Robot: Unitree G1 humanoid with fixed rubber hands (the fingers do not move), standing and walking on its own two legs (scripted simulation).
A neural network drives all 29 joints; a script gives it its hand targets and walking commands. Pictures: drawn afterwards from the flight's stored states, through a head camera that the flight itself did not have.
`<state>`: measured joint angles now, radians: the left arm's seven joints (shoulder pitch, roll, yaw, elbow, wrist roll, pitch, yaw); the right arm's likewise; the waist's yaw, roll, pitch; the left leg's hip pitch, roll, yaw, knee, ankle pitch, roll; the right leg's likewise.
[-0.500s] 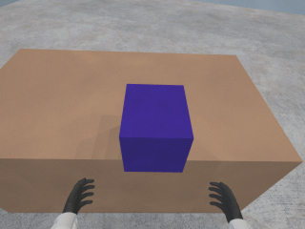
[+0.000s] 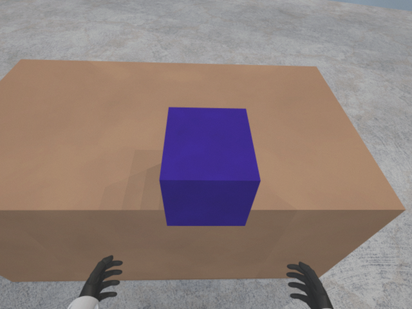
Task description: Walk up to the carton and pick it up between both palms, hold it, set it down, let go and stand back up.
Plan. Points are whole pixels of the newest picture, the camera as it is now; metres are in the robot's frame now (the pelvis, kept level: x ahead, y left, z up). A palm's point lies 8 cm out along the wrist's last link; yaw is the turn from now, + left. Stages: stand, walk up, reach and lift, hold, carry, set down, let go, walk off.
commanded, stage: set down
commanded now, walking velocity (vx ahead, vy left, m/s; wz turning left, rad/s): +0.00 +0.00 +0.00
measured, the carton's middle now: (206, 166) +0.46 +0.01 -0.03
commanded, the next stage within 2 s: let go in 0.06 s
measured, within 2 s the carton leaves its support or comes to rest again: neither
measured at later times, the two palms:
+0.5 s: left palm (93, 297) +0.16 +0.22 -0.08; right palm out of the picture +0.15 -0.23 -0.08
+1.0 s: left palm out of the picture +0.10 +0.24 -0.12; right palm out of the picture +0.03 -0.25 -0.13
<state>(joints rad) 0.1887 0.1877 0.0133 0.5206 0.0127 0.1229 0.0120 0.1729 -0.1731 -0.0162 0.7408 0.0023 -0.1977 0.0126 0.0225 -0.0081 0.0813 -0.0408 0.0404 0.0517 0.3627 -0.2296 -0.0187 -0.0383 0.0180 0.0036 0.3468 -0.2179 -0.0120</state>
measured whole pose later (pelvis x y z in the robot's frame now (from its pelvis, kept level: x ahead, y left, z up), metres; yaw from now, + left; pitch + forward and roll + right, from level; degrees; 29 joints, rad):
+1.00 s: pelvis -0.01 +0.01 -0.01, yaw -3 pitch +0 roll +0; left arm 0.30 0.21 0.02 0.71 0.03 -0.01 0.00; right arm 0.33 -0.23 -0.06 0.83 -0.03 0.03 0.01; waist -0.01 0.00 -0.02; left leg -0.22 0.05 0.09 0.52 -0.30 -0.01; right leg -0.23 0.02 0.04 0.50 -0.26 0.00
